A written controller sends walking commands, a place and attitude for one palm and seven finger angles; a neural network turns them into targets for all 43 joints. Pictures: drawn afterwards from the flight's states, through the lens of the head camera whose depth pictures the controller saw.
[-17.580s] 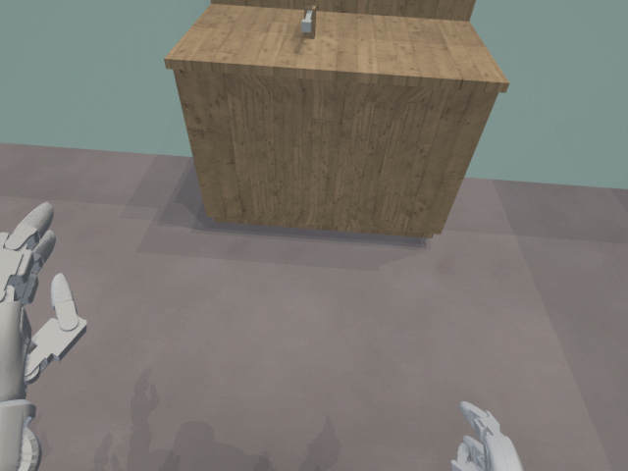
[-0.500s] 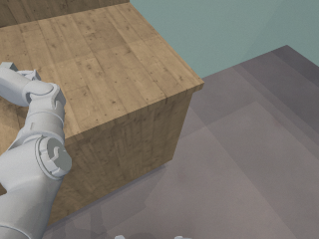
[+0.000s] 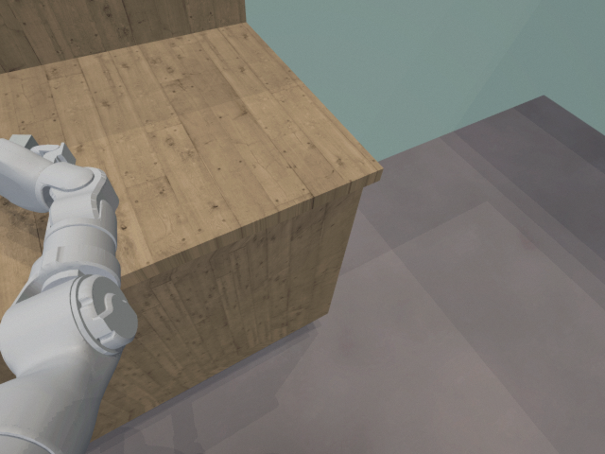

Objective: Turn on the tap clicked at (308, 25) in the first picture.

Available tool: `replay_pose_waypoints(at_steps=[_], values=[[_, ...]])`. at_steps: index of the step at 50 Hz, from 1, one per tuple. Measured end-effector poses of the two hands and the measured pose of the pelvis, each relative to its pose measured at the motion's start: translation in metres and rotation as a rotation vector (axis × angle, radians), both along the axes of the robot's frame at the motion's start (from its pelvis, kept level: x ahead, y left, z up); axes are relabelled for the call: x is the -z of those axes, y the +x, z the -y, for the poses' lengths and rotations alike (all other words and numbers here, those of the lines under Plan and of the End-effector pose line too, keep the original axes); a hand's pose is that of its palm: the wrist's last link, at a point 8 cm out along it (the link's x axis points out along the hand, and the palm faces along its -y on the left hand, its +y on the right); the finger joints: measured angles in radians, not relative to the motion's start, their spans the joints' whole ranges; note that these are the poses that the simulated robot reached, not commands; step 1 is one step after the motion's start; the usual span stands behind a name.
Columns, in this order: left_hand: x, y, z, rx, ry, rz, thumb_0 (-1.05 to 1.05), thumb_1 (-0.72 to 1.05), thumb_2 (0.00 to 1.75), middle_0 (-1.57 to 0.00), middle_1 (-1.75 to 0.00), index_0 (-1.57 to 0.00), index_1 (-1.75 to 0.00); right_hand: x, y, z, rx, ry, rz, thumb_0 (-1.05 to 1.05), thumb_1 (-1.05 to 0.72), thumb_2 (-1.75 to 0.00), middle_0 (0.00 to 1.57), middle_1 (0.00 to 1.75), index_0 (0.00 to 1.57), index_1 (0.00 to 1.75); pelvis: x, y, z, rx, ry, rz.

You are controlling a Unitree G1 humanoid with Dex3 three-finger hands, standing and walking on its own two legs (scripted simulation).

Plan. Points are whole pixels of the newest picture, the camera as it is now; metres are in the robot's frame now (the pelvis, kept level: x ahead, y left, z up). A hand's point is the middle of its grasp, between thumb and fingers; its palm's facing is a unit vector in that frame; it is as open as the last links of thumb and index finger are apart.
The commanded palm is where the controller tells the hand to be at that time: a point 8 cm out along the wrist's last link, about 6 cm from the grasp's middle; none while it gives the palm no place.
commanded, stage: lift the hand up off the lever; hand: left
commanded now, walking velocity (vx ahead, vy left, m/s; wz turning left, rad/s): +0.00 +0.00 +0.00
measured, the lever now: (23, 150) +0.52 +0.32 +0.11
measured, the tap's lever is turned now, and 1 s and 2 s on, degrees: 62 62 62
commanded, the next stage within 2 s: draw the hand back beside the body in 1.30 s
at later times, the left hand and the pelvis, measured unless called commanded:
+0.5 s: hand (37, 145) +0.47 +0.27 +0.16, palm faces +0.86 -0.50 -0.12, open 7.8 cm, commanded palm +0.42 +0.28 +0.16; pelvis -0.01 +0.00 +0.01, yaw +2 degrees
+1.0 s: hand (28, 130) +0.48 +0.27 +0.18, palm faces +0.86 -0.51 -0.10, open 7.8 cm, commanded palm +0.42 +0.28 +0.18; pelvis -0.01 +0.00 +0.01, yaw +1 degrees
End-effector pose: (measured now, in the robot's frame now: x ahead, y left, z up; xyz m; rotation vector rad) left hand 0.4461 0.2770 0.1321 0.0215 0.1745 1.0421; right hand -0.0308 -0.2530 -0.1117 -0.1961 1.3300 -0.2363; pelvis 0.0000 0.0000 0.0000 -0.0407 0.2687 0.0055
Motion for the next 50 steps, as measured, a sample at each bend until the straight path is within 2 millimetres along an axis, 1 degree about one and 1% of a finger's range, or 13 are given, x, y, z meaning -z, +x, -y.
replay_pose_waypoints(at_steps=[6, 15, 19, 25, 31, 43, 50], values=[[-0.013, -0.007, 0.001, 0.003, 0.01, 0.007, 0.12, 0.81, 0.86, -0.15, -0.15, -0.15, -0.15, 0.001, 0.008, 0.001, -0.011, 0.008, 0.019, 0.01, -0.91, -0.9, 0.2, 0.3, 0.2, 0.3, -0.003, 0.001, 0.001, -0.008, 0.003, 0.024], [-0.037, -0.018, -0.003, 0.004, 0.055, 0.009, 0.05, 0.87, 0.89, -0.15, -0.15, -0.15, -0.15, 0.002, 0.029, 0.003, -0.053, 0.013, 0.072, 0.01, -0.91, -0.9, 0.2, 0.3, 0.2, 0.3, -0.006, -0.003, 0.003, -0.025, 0.007, 0.048], [-0.039, -0.024, -0.002, 0.012, 0.045, 0.005, 0.03, 0.88, 0.9, -0.15, -0.15, -0.15, -0.15, 0.001, 0.037, 0.004, -0.07, 0.012, 0.092, 0.01, -0.91, -0.9, 0.2, 0.3, 0.2, 0.3, -0.007, -0.006, 0.004, -0.031, 0.008, 0.056], [-0.037, -0.029, 0.0, -0.001, 0.027, -0.005, 0.02, 0.89, 0.9, -0.15, -0.15, -0.15, -0.15, 0.0, 0.044, 0.007, -0.084, 0.0, 0.117, 0.01, -0.91, -0.9, 0.2, 0.3, 0.2, 0.3, -0.007, -0.011, 0.004, -0.033, 0.009, 0.06], [-0.042, -0.029, -0.002, -0.006, 0.047, 0.01, 0.02, 0.89, 0.9, -0.15, -0.15, -0.15, -0.15, -0.001, 0.039, 0.008, -0.08, -0.012, 0.118, 0.01, -0.91, -0.9, 0.2, 0.3, 0.2, 0.3, -0.006, -0.016, 0.005, -0.032, 0.007, 0.056], [-0.051, -0.024, -0.001, 0.011, 0.039, 0.009, 0.01, 0.9, 0.9, -0.15, -0.15, -0.15, -0.15, -0.001, 0.014, 0.004, -0.055, 0.001, 0.065, 0.01, -0.91, -0.9, 0.2, 0.3, 0.2, 0.3, -0.008, -0.017, 0.003, -0.03, 0.005, 0.058], [-0.054, -0.025, -0.001, 0.007, 0.026, 0.015, 0.01, 0.9, 0.9, -0.15, -0.15, -0.15, -0.15, -0.002, 0.011, 0.001, -0.038, 0.005, 0.069, 0.01, -0.91, -0.9, 0.2, 0.3, 0.2, 0.3, -0.01, -0.015, 0.001, -0.021, 0.006, 0.067]])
